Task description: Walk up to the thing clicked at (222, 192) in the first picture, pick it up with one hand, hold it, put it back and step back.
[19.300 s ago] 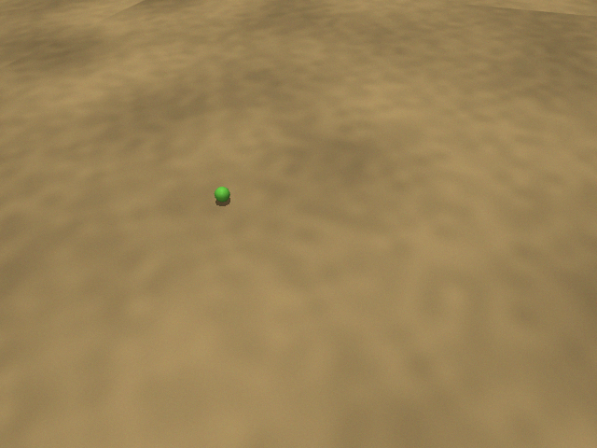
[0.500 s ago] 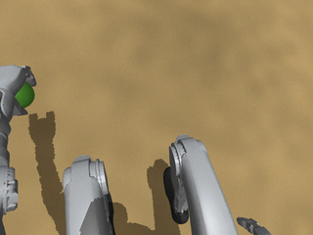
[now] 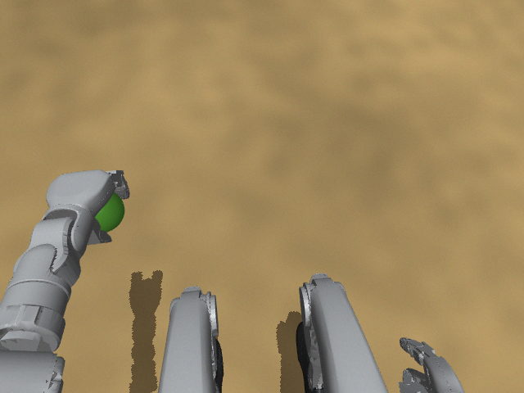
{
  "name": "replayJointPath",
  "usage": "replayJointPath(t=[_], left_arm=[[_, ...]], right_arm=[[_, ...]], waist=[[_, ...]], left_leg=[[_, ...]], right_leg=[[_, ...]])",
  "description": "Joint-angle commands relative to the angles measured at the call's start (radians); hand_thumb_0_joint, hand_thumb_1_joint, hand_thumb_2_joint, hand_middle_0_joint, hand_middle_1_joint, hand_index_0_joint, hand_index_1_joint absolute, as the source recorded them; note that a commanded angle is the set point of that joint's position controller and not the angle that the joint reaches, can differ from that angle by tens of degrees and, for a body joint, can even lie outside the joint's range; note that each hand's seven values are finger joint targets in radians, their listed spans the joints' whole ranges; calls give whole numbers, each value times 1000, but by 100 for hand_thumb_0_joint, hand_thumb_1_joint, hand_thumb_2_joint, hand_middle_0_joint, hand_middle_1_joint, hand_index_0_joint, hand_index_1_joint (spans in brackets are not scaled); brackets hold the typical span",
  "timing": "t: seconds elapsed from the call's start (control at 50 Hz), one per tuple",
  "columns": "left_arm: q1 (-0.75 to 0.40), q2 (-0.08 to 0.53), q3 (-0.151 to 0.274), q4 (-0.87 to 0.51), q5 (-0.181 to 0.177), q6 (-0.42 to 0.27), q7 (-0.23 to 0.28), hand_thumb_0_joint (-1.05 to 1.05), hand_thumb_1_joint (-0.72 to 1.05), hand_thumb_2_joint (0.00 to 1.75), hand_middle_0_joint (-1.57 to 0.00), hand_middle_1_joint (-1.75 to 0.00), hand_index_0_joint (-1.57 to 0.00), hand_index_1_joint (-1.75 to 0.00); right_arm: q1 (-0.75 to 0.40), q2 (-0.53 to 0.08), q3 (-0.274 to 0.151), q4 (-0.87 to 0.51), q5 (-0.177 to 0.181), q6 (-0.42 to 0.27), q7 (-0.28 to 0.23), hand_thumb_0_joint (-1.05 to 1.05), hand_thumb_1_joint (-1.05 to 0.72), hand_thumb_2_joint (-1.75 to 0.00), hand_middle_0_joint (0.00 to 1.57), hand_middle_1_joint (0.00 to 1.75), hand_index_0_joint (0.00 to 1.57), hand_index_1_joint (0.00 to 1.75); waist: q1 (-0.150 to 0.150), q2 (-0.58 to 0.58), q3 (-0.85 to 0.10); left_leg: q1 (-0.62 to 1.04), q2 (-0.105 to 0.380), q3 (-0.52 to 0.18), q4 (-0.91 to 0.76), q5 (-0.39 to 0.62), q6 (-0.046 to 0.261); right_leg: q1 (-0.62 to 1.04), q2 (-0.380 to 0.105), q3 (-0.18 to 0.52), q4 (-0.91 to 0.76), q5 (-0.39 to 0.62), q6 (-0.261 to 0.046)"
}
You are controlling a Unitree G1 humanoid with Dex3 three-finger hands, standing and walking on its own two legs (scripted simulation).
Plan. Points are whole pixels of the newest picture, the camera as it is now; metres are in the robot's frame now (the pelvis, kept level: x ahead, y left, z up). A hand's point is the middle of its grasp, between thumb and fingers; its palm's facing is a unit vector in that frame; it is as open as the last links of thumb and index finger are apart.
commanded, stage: lift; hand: left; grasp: from above
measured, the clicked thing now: (100, 210) +0.43 +0.27 -0.10
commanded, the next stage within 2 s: hold in 0.78 s
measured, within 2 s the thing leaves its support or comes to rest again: neither
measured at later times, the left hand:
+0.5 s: hand (70, 204) +0.37 +0.22 +0.08, palm faces -0.45 -0.09 -0.89, open 9.5 cm
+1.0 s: hand (41, 158) +0.39 +0.22 +0.15, palm faces -0.45 -0.09 -0.89, open 9.5 cm
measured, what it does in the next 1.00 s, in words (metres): rises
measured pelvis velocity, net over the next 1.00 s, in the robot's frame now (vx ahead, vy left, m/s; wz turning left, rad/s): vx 0.08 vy -0.01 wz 0.02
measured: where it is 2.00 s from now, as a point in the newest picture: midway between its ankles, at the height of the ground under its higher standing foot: (263, 388)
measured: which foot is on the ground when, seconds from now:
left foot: down 0.00-1.00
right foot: down 0.00-1.00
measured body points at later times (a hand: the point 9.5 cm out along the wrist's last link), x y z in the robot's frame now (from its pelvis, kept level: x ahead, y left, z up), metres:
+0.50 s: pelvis +0.03 -0.01 +0.16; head +0.11 -0.01 +0.60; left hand +0.39 +0.22 +0.13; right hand +0.12 -0.28 +0.04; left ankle +0.08 +0.12 -0.49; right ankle +0.10 -0.16 -0.49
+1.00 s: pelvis +0.08 -0.01 +0.22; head +0.12 -0.01 +0.67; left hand +0.41 +0.22 +0.20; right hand +0.17 -0.27 +0.10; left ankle +0.08 +0.12 -0.49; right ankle +0.10 -0.16 -0.49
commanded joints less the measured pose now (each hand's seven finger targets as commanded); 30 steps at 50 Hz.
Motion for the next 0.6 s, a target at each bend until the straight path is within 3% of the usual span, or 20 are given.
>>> replayJointPath(t=[0.0,0.02,0.04,0.06,0.16,0.24,0.44,0.58], left_arm=[[-249,202,60,-236,-24,24,51,0,60,84,-80,-102,-89,-92],[-269,219,72,-280,-24,26,57,0,59,84,-79,-102,-89,-92],[-241,225,85,-240,-24,33,65,0,60,85,-80,-102,-89,-93],[-210,167,43,-234,-21,37,66,0,61,83,-82,-101,-91,-92],[-172,155,42,-203,-17,52,100,0,61,84,-82,-102,-91,-93],[-168,106,7,-151,-7,56,125,0,57,82,-80,-101,-88,-92],[-154,32,-45,-58,-7,83,171,0,54,79,-77,-100,-86,-90],[-166,46,-35,-55,-6,91,187,0,58,81,-80,-99,-89,-90]], right_arm=[[126,-169,-72,-53,15,-25,-31,0,-90,-90,20,30,20,30],[128,-171,-73,-54,19,-30,-37,0,-90,-90,20,30,20,30],[113,-170,-73,-44,20,-33,-42,0,-89,-90,20,30,20,30],[119,-158,-68,-47,22,-39,-46,0,-90,-90,20,30,20,30],[100,-149,-65,-35,33,-66,-66,0,-90,-90,20,30,20,30],[101,-141,-64,-17,35,-91,-78,0,-90,-90,20,30,20,30],[130,-133,-72,17,35,-122,-86,0,-90,-90,20,30,20,30],[131,-133,-80,19,32,-121,-82,0,-90,-90,20,30,20,30]], waist=[[-16,121,-547],[-3,122,-572],[1,125,-519],[-6,106,-480],[10,50,-391],[10,46,-329],[17,-2,-271],[44,-5,-261]], left_leg=[[587,-12,20,-395,171,16],[630,-11,20,-431,150,15],[638,-6,5,-473,123,10],[644,-8,17,-488,123,11],[727,-8,17,-613,86,12],[801,-8,10,-703,80,7],[990,-24,56,-862,236,4],[1113,-32,74,-955,345,3]], right_leg=[[423,47,-44,-306,165,-80],[469,48,-41,-336,154,-81],[471,46,-41,-349,137,-79],[498,49,-38,-382,137,-79],[635,52,-16,-521,103,-76],[705,54,-3,-610,99,-75],[939,58,16,-827,212,-70],[1088,52,26,-930,317,-62]])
